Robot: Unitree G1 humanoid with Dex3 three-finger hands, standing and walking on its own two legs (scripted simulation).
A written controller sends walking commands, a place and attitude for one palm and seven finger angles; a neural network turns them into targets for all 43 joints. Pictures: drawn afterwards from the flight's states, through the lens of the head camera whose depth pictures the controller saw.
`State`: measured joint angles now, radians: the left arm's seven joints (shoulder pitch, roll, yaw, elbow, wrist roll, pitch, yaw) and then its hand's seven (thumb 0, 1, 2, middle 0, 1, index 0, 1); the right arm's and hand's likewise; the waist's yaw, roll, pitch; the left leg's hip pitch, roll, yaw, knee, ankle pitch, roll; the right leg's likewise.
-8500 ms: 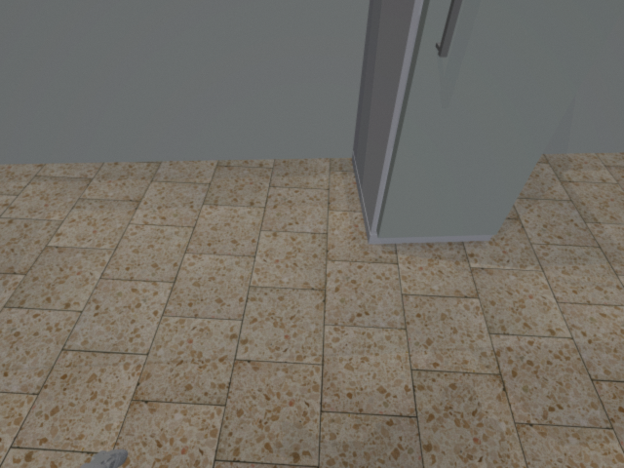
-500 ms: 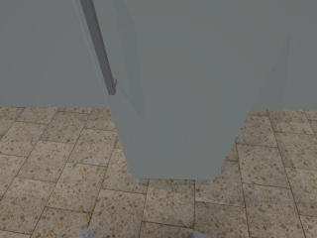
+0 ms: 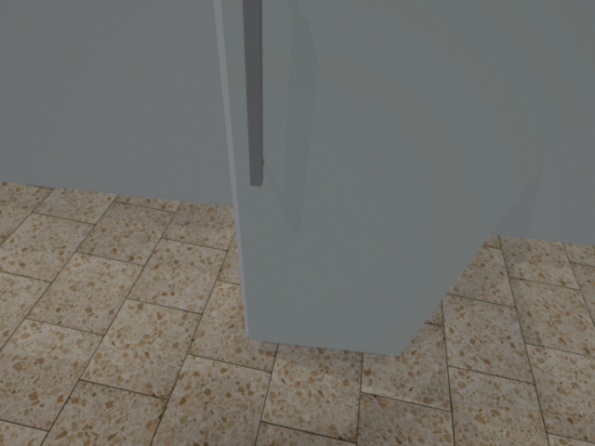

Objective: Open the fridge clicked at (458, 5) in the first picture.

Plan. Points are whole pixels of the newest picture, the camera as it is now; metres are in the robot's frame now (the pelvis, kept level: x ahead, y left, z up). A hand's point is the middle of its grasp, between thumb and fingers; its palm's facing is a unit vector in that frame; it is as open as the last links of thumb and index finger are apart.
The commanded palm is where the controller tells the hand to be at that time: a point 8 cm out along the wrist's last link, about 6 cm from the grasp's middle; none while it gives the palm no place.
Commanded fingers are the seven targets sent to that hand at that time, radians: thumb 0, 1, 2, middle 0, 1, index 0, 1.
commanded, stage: come to a stop and stand still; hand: left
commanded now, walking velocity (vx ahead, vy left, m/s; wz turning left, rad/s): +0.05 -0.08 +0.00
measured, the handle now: (256, 69) +0.51 +0.11 +0.25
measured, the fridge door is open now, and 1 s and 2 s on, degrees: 0 0 0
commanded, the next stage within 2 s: look again from close up in 1.12 s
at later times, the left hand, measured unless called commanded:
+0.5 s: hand out of the picture -0.04 +0.10 -0.18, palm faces +0.03 -0.99 -0.15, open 7.4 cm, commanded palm none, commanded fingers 0.00 0.90 0.90 -0.20 -0.30 -0.20 -0.30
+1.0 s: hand out of the picture -0.03 +0.11 -0.18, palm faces +0.06 -0.98 -0.16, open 7.4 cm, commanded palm none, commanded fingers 0.00 0.90 0.90 -0.20 -0.30 -0.20 -0.30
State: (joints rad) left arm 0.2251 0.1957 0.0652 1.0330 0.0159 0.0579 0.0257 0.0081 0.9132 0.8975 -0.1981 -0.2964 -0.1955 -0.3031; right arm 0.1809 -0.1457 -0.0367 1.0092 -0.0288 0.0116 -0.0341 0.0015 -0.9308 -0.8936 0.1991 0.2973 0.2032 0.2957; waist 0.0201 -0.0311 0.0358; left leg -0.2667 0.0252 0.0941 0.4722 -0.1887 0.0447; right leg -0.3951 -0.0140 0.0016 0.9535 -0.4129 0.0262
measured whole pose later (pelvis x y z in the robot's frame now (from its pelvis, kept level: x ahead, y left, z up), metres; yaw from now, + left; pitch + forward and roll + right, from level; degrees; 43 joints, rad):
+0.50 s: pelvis -0.03 -0.05 +0.00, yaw +0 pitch -3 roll -1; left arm 0.32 0.10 0.00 1.13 0.00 0.02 0.03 0.01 0.91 0.90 -0.20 -0.30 -0.20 -0.30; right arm 0.35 -0.15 -0.03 1.17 -0.02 0.03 -0.02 0.00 -0.92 -0.89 0.20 0.30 0.20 0.30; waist -0.03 0.01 0.02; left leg -0.27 0.09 0.06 0.45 -0.12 -0.04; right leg -0.10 0.01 -0.07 0.46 -0.31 -0.03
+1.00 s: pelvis -0.01 -0.04 +0.00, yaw +0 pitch -2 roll +0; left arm 0.32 0.11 0.01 1.13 0.00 0.00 0.05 0.01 0.91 0.90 -0.20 -0.30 -0.20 -0.30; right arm 0.28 -0.11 -0.02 1.16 -0.01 0.00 -0.03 0.02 -0.93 -0.89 0.20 0.30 0.20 0.30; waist 0.00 0.00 0.05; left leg -0.26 0.06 0.07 0.46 -0.17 -0.02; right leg -0.07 -0.01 -0.06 0.43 -0.33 0.00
